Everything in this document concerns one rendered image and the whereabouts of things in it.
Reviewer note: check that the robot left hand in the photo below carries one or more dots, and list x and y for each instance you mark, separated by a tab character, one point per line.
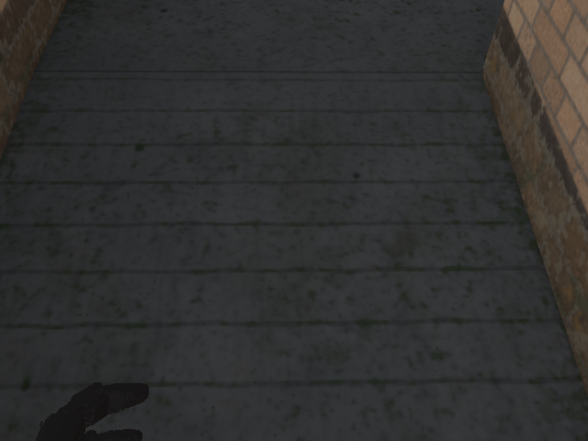
89	406

